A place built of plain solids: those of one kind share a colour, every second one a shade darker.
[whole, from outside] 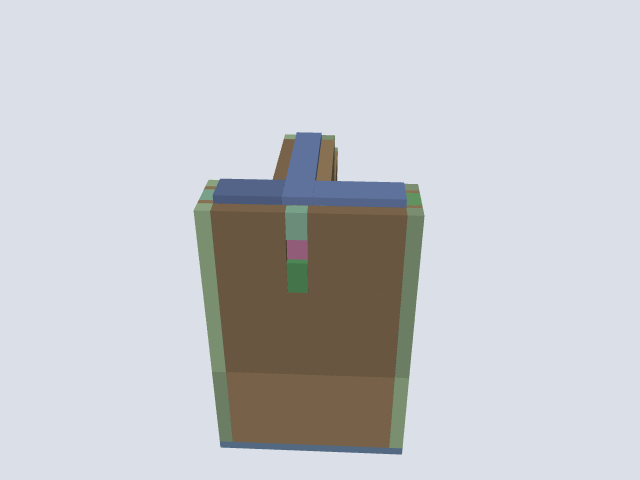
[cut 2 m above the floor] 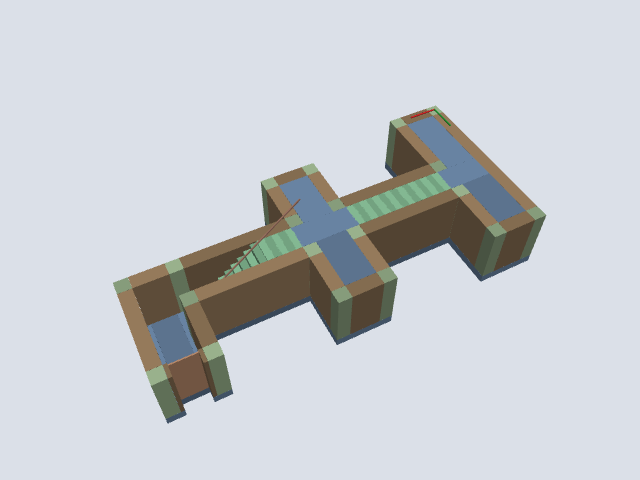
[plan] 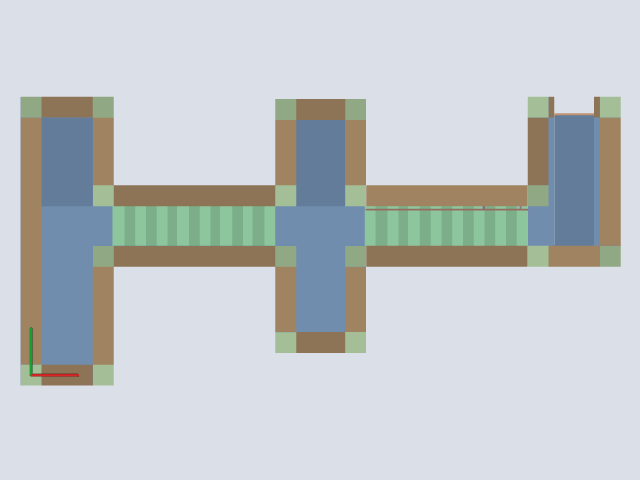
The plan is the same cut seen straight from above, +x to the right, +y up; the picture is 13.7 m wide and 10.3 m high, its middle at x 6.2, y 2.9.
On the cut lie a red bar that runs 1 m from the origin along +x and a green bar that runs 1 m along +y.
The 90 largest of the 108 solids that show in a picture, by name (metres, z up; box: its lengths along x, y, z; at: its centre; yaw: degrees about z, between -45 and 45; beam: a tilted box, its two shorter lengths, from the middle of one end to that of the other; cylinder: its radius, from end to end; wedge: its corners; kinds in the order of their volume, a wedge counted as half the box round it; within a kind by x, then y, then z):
{
 "wall_1": {"box": [0.45, 2.68, 2.6], "at": [0.0, 1.56, 7.54]},
 "wall_2": {"box": [0.45, 5.3, 3.12], "at": [0.0, 2.88, 1.56]},
 "wall_3": {"box": [0.45, 5.3, 3.12], "at": [0.0, 2.88, 4.68]},
 "wall_4": {"box": [0.45, 2.03, 2.6], "at": [0.0, 4.51, 7.54]},
 "wall_5": {"box": [1.1, 0.45, 3.12], "at": [0.78, 0.0, 1.56]},
 "wall_6": {"box": [1.1, 0.45, 3.12], "at": [0.78, 5.75, 1.56]},
 "wall_7": {"box": [0.45, 2.1, 3.12], "at": [1.55, 1.27, 1.56]},
 "wall_8": {"box": [0.45, 1.45, 3.12], "at": [1.55, 4.8, 1.56]},
 "wall_9": {"box": [3.47, 0.45, 3.12], "at": [3.51, 2.55, 1.56]},
 "wall_10": {"box": [3.47, 0.45, 2.6], "at": [3.51, 2.55, 7.54]},
 "wall_11": {"box": [3.47, 0.45, 3.12], "at": [3.51, 3.85, 1.56]},
 "wall_12": {"box": [3.47, 0.45, 2.6], "at": [3.51, 3.85, 7.54]},
 "wall_13": {"box": [0.45, 1.4, 3.12], "at": [5.46, 1.62, 1.56]},
 "wall_14": {"box": [0.45, 1.4, 3.12], "at": [5.46, 4.78, 1.56]},
 "wall_15": {"box": [1.05, 0.45, 3.12], "at": [6.21, 0.7, 1.56]},
 "wall_16": {"box": [1.05, 0.45, 3.12], "at": [6.21, 5.7, 1.56]},
 "wall_17": {"box": [0.45, 1.4, 3.12], "at": [6.96, 1.62, 1.56]},
 "wall_18": {"box": [0.45, 1.4, 3.12], "at": [6.96, 4.78, 1.56]},
 "wall_19": {"box": [3.47, 0.45, 3.12], "at": [8.92, 2.55, 1.56]},
 "wall_20": {"box": [3.47, 0.45, 3.12], "at": [8.92, 2.55, 4.68]},
 "wall_21": {"box": [3.47, 0.45, 3.12], "at": [8.92, 3.85, 1.56]},
 "wall_22": {"box": [0.45, 1.45, 3.12], "at": [10.88, 4.8, 1.56]},
 "wall_23": {"box": [1.1, 0.45, 3.12], "at": [11.65, 2.55, 1.56]},
 "wall_24": {"box": [0.45, 2.75, 3.12], "at": [12.43, 4.15, 1.56]},
 "floor_slab_1": {"box": [1.1, 2.55, 6.24], "at": [0.78, 1.5, 3.12]},
 "floor_slab_2": {"box": [2.0, 6.2, 0.3], "at": [0.78, 2.88, -0.15]},
 "floor_slab_3": {"box": [1.1, 1.9, 6.24], "at": [0.78, 4.57, 3.12]},
 "floor_slab_4": {"box": [1.55, 0.85, 6.24], "at": [1.0, 3.2, 3.12]},
 "floor_slab_5": {"box": [3.47, 1.75, 0.3], "at": [3.51, 3.2, -0.15]},
 "floor_slab_6": {"box": [1.98, 0.85, 3.12], "at": [6.2, 3.2, 1.56]},
 "floor_slab_7": {"box": [1.05, 1.85, 3.12], "at": [6.21, 1.85, 1.56]},
 "floor_slab_8": {"box": [1.95, 5.45, 0.3], "at": [6.21, 3.2, -0.15]},
 "floor_slab_9": {"box": [1.05, 1.85, 3.12], "at": [6.21, 4.55, 1.56]},
 "floor_slab_10": {"box": [3.47, 1.75, 0.3], "at": [8.92, 3.2, -0.15]},
 "floor_slab_11": {"box": [0.58, 3.65, 0.3], "at": [10.94, 4.15, -0.15]},
 "floor_slab_12": {"box": [0.85, 3.3, 0.3], "at": [11.65, 3.97, -0.15]},
 "floor_slab_13": {"box": [0.58, 3.65, 0.3], "at": [12.37, 4.15, -0.15]},
 "tread_slab_1": {"box": [0.26, 0.85, 6.05], "at": [1.88, 3.2, 3.02]},
 "tread_slab_2": {"box": [0.26, 0.85, 5.85], "at": [2.11, 3.2, 2.92]},
 "tread_slab_3": {"box": [0.26, 0.85, 5.66], "at": [2.34, 3.2, 2.83]},
 "tread_slab_4": {"box": [0.26, 0.85, 5.46], "at": [2.57, 3.2, 2.73]},
 "tread_slab_5": {"box": [0.26, 0.85, 5.27], "at": [2.8, 3.2, 2.63]},
 "tread_slab_6": {"box": [0.26, 0.85, 5.07], "at": [3.03, 3.2, 2.53]},
 "tread_slab_7": {"box": [0.26, 0.85, 4.88], "at": [3.26, 3.2, 2.44]},
 "tread_slab_8": {"box": [0.26, 0.85, 4.68], "at": [3.49, 3.2, 2.34]},
 "tread_slab_9": {"box": [0.26, 0.85, 4.49], "at": [3.72, 3.2, 2.24]},
 "tread_slab_10": {"box": [0.26, 0.85, 4.29], "at": [3.95, 3.2, 2.14]},
 "tread_slab_11": {"box": [0.26, 0.85, 4.1], "at": [4.19, 3.2, 2.05]},
 "tread_slab_12": {"box": [0.26, 0.85, 3.9], "at": [4.42, 3.2, 1.95]},
 "tread_slab_13": {"box": [0.26, 0.85, 3.71], "at": [4.65, 3.2, 1.85]},
 "tread_slab_14": {"box": [0.26, 0.85, 3.51], "at": [4.88, 3.2, 1.75]},
 "tread_slab_15": {"box": [0.26, 0.85, 3.32], "at": [5.11, 3.2, 1.66]},
 "tread_slab_16": {"box": [0.26, 0.85, 2.93], "at": [7.29, 3.2, 1.46]},
 "tread_slab_17": {"box": [0.26, 0.85, 2.73], "at": [7.52, 3.2, 1.36]},
 "tread_slab_18": {"box": [0.26, 0.85, 2.54], "at": [7.75, 3.2, 1.27]},
 "tread_slab_19": {"box": [0.26, 0.85, 2.34], "at": [7.98, 3.2, 1.17]},
 "tread_slab_20": {"box": [0.26, 0.85, 2.15], "at": [8.21, 3.2, 1.07]},
 "tread_slab_21": {"box": [0.26, 0.85, 1.95], "at": [8.45, 3.2, 0.97]},
 "tread_slab_22": {"box": [0.26, 0.85, 1.76], "at": [8.68, 3.2, 0.88]},
 "tread_slab_23": {"box": [0.26, 0.85, 1.56], "at": [8.91, 3.2, 0.78]},
 "wallpost_1": {"box": [0.45, 0.45, 3.12], "at": [0.0, 0.0, 1.56]},
 "wallpost_2": {"box": [0.45, 0.45, 3.12], "at": [0.0, 0.0, 4.68]},
 "wallpost_3": {"box": [0.45, 0.45, 2.6], "at": [0.0, 0.0, 7.54]},
 "wallpost_4": {"box": [0.45, 0.45, 3.12], "at": [0.0, 5.75, 1.56]},
 "wallpost_5": {"box": [0.45, 0.45, 3.12], "at": [0.0, 5.75, 4.68]},
 "wallpost_6": {"box": [0.45, 0.45, 2.6], "at": [0.0, 5.75, 7.54]},
 "wallpost_7": {"box": [0.45, 0.45, 3.12], "at": [1.55, 0.0, 1.56]},
 "wallpost_8": {"box": [0.45, 0.45, 2.6], "at": [1.55, 0.0, 7.54]},
 "wallpost_9": {"box": [0.45, 0.45, 3.12], "at": [1.55, 2.55, 1.56]},
 "wallpost_10": {"box": [0.45, 0.45, 3.12], "at": [1.55, 3.85, 1.56]},
 "wallpost_11": {"box": [0.45, 0.45, 3.12], "at": [1.55, 5.75, 1.56]},
 "wallpost_12": {"box": [0.45, 0.45, 2.6], "at": [1.55, 5.75, 7.54]},
 "wallpost_13": {"box": [0.45, 0.45, 3.12], "at": [5.46, 0.7, 1.56]},
 "wallpost_14": {"box": [0.45, 0.45, 3.12], "at": [5.46, 2.55, 1.56]},
 "wallpost_15": {"box": [0.45, 0.45, 2.6], "at": [5.46, 2.55, 7.54]},
 "wallpost_16": {"box": [0.45, 0.45, 3.12], "at": [5.46, 3.85, 1.56]},
 "wallpost_17": {"box": [0.45, 0.45, 2.6], "at": [5.46, 3.85, 7.54]},
 "wallpost_18": {"box": [0.45, 0.45, 3.12], "at": [5.46, 5.7, 1.56]},
 "wallpost_19": {"box": [0.45, 0.45, 3.12], "at": [6.96, 0.7, 1.56]},
 "wallpost_20": {"box": [0.45, 0.45, 3.12], "at": [6.96, 2.55, 1.56]},
 "wallpost_21": {"box": [0.45, 0.45, 3.12], "at": [6.96, 3.85, 1.56]},
 "wallpost_22": {"box": [0.45, 0.45, 3.12], "at": [6.96, 5.7, 1.56]},
 "wallpost_23": {"box": [0.45, 0.45, 3.12], "at": [10.88, 2.55, 1.56]},
 "wallpost_24": {"box": [0.45, 0.45, 3.12], "at": [10.88, 3.85, 1.56]},
 "wallpost_25": {"box": [0.45, 0.45, 3.12], "at": [10.88, 5.75, 1.56]},
 "wallpost_26": {"box": [0.45, 0.45, 3.12], "at": [12.43, 2.55, 1.56]},
 "wallpost_27": {"box": [0.45, 0.45, 3.12], "at": [12.43, 5.75, 1.56]},
 "roof_slab_1": {"box": [1.1, 2.55, 0.25], "at": [0.78, 1.5, 8.96]},
 "roof_slab_2": {"box": [1.1, 1.9, 0.25], "at": [0.78, 4.58, 8.96]},
 "roof_slab_3": {"box": [5.02, 0.85, 0.25], "at": [2.73, 3.2, 8.96]}
}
